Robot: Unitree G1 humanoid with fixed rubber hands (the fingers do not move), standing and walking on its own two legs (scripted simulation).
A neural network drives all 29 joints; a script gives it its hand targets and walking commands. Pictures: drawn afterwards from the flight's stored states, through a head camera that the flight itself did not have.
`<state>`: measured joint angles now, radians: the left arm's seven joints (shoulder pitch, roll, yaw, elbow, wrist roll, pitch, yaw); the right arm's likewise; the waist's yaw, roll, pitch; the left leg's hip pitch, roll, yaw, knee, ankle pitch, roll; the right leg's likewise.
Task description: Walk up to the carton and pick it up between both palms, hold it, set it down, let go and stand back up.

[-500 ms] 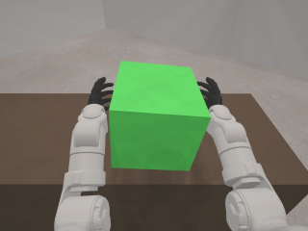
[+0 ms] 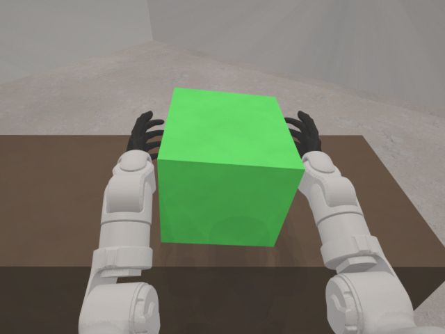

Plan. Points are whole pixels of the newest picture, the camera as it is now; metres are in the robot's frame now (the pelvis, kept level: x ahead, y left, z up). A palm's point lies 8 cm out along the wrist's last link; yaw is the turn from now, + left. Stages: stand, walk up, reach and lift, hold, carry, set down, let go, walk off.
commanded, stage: hold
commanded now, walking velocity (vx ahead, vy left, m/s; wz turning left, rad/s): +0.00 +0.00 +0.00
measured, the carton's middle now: (222, 164) +0.39 +0.03 +0.15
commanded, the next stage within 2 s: none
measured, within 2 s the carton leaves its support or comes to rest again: neither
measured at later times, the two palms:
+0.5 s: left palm (139, 154) +0.36 +0.17 +0.20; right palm (308, 154) +0.37 -0.13 +0.19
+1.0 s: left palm (139, 155) +0.35 +0.17 +0.20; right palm (308, 155) +0.37 -0.13 +0.19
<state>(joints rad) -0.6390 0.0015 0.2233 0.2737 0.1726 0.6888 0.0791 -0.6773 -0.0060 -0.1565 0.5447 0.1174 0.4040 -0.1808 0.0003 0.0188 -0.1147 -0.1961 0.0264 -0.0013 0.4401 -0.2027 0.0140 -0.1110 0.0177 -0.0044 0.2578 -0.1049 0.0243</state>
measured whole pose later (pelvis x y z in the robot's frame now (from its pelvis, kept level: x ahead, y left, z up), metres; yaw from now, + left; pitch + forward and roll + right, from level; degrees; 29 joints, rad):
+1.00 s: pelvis +0.00 +0.00 +0.00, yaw +0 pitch -3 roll -2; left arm -0.64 0.00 0.22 0.27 0.18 0.69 0.07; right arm -0.67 -0.01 -0.16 0.54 0.12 0.40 -0.18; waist 0.00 0.02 -0.11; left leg -0.19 0.03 0.00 0.44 -0.20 0.01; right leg -0.10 0.02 0.00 0.26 -0.11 0.02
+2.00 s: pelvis +0.00 +0.00 +0.00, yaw +0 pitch -3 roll -2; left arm -0.64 0.00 0.22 0.27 0.18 0.69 0.07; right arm -0.67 -0.01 -0.16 0.54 0.12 0.40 -0.18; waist 0.00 0.02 -0.11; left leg -0.19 0.03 0.00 0.44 -0.20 0.01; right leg -0.10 0.02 0.00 0.26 -0.11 0.02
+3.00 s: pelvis +0.00 +0.00 +0.00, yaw +0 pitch -3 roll -2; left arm -0.64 0.00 0.22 0.26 0.18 0.70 0.07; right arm -0.67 -0.01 -0.16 0.54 0.12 0.39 -0.18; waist 0.00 0.02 -0.11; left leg -0.18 0.03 0.00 0.43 -0.20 0.01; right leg -0.10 0.02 0.00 0.26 -0.11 0.02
